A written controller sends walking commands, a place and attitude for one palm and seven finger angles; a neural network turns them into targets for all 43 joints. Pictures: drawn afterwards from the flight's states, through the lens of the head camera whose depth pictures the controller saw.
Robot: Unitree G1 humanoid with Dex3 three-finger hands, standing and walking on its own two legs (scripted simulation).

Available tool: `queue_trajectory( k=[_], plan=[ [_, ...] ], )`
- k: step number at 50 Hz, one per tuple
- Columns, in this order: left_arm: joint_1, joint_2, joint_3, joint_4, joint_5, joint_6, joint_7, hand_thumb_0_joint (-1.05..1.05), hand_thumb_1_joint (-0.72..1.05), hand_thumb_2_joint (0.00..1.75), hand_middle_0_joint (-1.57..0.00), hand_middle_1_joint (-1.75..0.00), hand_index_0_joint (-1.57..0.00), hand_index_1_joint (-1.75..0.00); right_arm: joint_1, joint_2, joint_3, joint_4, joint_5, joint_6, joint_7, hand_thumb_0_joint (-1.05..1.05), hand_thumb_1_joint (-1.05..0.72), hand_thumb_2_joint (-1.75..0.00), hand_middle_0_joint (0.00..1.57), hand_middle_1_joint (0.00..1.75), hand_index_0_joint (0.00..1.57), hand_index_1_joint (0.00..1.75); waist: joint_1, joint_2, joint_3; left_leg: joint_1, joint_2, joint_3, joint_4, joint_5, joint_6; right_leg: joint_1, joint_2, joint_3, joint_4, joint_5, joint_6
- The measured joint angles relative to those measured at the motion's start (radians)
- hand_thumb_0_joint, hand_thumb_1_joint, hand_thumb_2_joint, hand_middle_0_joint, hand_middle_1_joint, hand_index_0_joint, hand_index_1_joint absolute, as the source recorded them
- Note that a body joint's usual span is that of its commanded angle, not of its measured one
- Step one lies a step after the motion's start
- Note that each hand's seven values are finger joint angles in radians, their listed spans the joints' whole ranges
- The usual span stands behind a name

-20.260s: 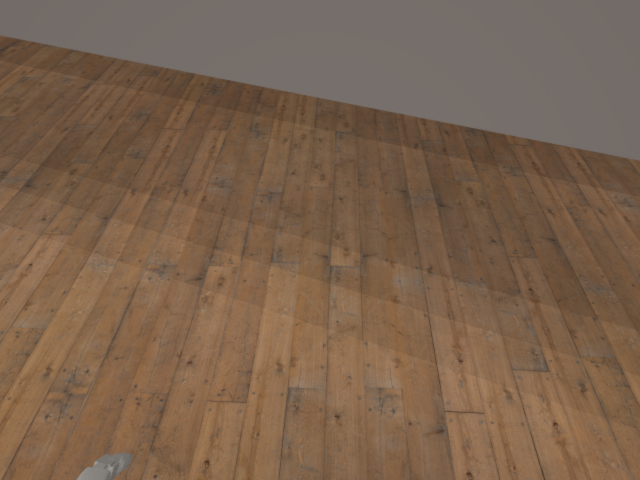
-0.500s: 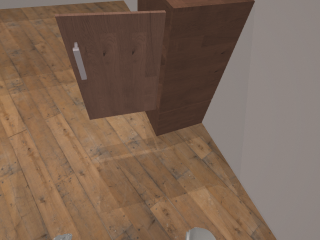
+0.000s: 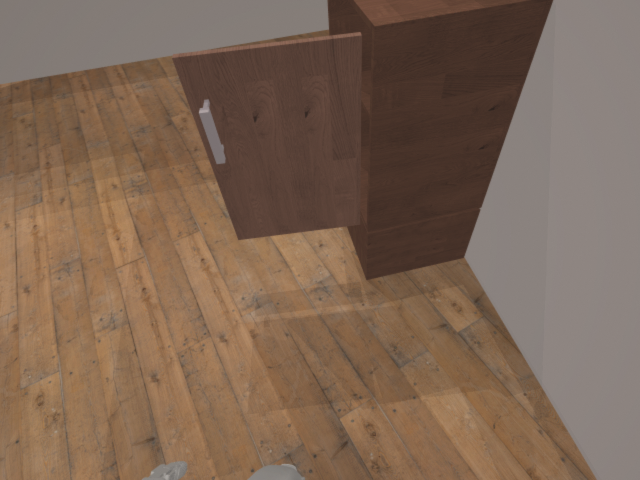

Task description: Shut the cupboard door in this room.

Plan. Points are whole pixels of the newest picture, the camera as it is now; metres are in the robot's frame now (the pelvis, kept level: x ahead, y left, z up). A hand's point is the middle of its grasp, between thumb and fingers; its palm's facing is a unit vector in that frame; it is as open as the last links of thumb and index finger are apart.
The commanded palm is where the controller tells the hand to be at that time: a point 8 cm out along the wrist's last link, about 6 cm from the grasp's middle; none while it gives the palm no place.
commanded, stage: take the last steps up to it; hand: left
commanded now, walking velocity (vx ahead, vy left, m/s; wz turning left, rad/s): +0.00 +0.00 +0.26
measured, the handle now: (213, 132) +0.85 +0.28 -0.04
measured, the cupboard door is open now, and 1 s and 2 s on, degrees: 84 84 84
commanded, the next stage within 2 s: come to a stop and stand still in 1.40 s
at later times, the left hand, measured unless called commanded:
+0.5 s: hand out of the picture -0.12 +0.21 -0.18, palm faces +0.23 -0.96 -0.17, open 7.4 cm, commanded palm none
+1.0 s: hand (205, 388) +0.29 +0.22 -0.17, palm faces +0.04 -0.97 -0.22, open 7.3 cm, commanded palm none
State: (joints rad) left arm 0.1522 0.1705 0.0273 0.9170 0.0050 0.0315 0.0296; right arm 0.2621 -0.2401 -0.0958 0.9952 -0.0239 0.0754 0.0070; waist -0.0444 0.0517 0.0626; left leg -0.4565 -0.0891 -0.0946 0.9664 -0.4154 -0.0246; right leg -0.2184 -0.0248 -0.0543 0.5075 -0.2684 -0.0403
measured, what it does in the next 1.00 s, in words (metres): walks ahead: left foot, then right foot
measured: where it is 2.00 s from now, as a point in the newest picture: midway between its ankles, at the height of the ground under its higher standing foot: (336, 435)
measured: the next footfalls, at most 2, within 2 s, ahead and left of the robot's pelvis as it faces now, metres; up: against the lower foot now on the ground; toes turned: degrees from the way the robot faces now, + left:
left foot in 0.44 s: +0.00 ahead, +0.15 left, +0.00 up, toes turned +11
right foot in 0.94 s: +0.32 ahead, -0.03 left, +0.00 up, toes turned -4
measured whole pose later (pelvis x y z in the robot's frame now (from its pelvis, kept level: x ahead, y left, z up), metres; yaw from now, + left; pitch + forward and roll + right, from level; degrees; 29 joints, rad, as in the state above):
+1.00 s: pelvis +0.18 +0.03 -0.03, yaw +3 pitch -2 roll +1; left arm 0.09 0.18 0.04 0.99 0.01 -0.07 -0.01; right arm 0.48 -0.12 -0.04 1.20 0.00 -0.02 -0.02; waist -0.04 0.01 0.11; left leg -0.12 0.03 0.05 1.02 -0.49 0.02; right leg -0.42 -0.01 -0.15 0.66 -0.20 -0.12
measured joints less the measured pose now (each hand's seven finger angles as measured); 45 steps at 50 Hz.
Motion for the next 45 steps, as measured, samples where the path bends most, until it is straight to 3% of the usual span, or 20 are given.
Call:
queue_trajectory(
  k=[4,8,14,18,20,22,25,28,33,38,41,45],
  plan=[
    [0.046,-0.011,0.000,0.025,0.000,-0.007,-0.004,0.00,0.91,0.90,-0.21,-0.30,-0.21,-0.30,-0.009,-0.018,-0.006,0.003,-0.002,0.000,0.003,0.00,-0.91,-0.90,0.20,0.30,0.20,0.30,0.009,0.001,-0.004,-0.019,0.053,0.017,0.165,0.075,-0.023,0.013,-0.013,-0.035,-0.039,0.025,-0.004],
    [0.097,-0.018,0.003,0.047,0.003,-0.028,-0.010,0.00,0.91,0.90,-0.21,-0.30,-0.20,-0.30,-0.012,-0.024,-0.002,0.022,-0.008,0.000,0.007,0.00,-0.91,-0.90,0.19,0.30,0.20,0.30,0.037,-0.007,-0.017,0.030,0.102,0.024,0.139,0.099,-0.040,0.014,-0.021,-0.064,-0.067,0.040,-0.006],
    [0.193,-0.018,0.005,0.102,0.017,-0.056,-0.020,0.00,0.91,0.90,-0.21,-0.30,-0.20,-0.30,-0.040,-0.016,0.011,0.040,-0.007,-0.015,0.015,0.00,-0.91,-0.90,0.19,0.30,0.20,0.30,0.089,-0.031,-0.039,0.127,0.141,0.081,-0.079,0.043,-0.034,0.026,-0.040,-0.090,-0.123,0.065,0.008],
    [0.250,-0.006,0.008,0.154,0.023,-0.058,-0.024,0.00,0.91,0.90,-0.21,-0.30,-0.20,-0.30,-0.084,0.004,0.027,0.034,0.000,-0.038,0.014,0.00,-0.91,-0.90,0.19,0.30,0.20,0.30,0.124,-0.052,-0.038,0.189,0.130,0.125,-0.273,-0.001,-0.010,0.036,-0.053,-0.095,-0.136,0.070,0.029],
    [0.276,0.002,0.012,0.184,0.020,-0.051,-0.025,0.00,0.91,0.90,-0.21,-0.30,-0.20,-0.30,-0.103,0.019,0.037,0.027,0.004,-0.058,0.010,0.00,-0.91,-0.90,0.19,0.30,0.20,0.30,0.134,-0.062,-0.040,0.240,0.120,0.152,-0.407,0.042,0.000,0.036,-0.058,-0.095,-0.115,0.057,0.044],
    [0.303,0.007,0.013,0.213,0.011,-0.038,-0.025,0.00,0.91,0.90,-0.21,-0.30,-0.20,-0.30,-0.111,0.034,0.048,0.020,0.007,-0.087,0.004,0.00,-0.91,-0.90,0.19,0.30,0.20,0.30,0.130,-0.059,-0.048,0.296,0.117,0.166,-0.532,0.128,0.017,0.019,-0.057,-0.096,-0.044,0.011,0.060],
    [0.313,0.017,0.016,0.249,0.013,-0.004,-0.028,0.00,0.91,0.90,-0.20,-0.30,-0.20,-0.29,-0.098,0.078,0.060,0.016,0.003,-0.103,-0.002,0.00,-0.91,-0.90,0.19,0.30,0.20,0.30,0.120,-0.086,-0.055,0.336,0.102,0.191,-0.514,0.115,0.050,-0.062,-0.062,-0.051,0.207,-0.150,0.054],
    [0.288,0.015,0.018,0.253,0.020,0.001,-0.037,0.01,0.91,0.90,-0.20,-0.30,-0.20,-0.29,-0.053,0.092,0.047,0.013,0.013,-0.121,-0.025,-0.02,-0.94,-0.90,0.20,0.30,0.20,0.30,0.093,-0.080,-0.064,0.398,0.094,0.195,-0.576,0.110,0.062,-0.168,-0.062,-0.032,0.412,-0.105,0.052],
    [0.193,0.023,0.028,0.206,0.018,-0.019,-0.042,0.01,0.91,0.90,-0.20,-0.30,-0.20,-0.29,0.033,0.077,0.055,0.056,0.011,-0.139,-0.032,-0.02,-0.96,-0.90,0.20,0.30,0.20,0.30,0.077,-0.094,-0.046,0.484,0.066,0.208,-0.667,0.122,0.069,-0.319,-0.075,-0.010,0.555,0.013,0.068],
    [0.084,0.029,0.033,0.157,0.012,-0.019,-0.045,0.00,0.91,0.90,-0.20,-0.30,-0.20,-0.29,0.138,0.097,0.066,0.118,0.007,-0.140,-0.040,-0.01,-0.94,-0.90,0.20,0.30,0.20,0.30,0.052,-0.096,-0.028,0.542,0.056,0.212,-0.698,0.089,0.061,-0.392,-0.071,-0.025,0.536,0.065,0.066],
    [0.016,0.026,0.028,0.131,0.008,-0.020,-0.050,0.00,0.92,0.90,-0.20,-0.30,-0.20,-0.29,0.190,0.111,0.069,0.148,0.001,-0.140,-0.043,-0.01,-0.93,-0.90,0.20,0.30,0.20,0.30,0.024,-0.084,-0.007,0.575,0.060,0.211,-0.705,0.061,0.049,-0.383,-0.064,-0.044,0.418,0.070,0.051],
    [-0.054,0.018,0.017,0.094,0.004,-0.039,-0.051,0.00,0.91,0.90,-0.20,-0.30,-0.20,-0.29,0.238,0.118,0.069,0.184,-0.001,-0.130,-0.041,0.00,-0.92,-0.90,0.20,0.30,0.20,0.30,-0.007,-0.053,0.022,0.603,0.087,0.214,-0.652,-0.012,0.020,-0.298,-0.024,-0.072,0.199,0.041,0.006]
  ],
)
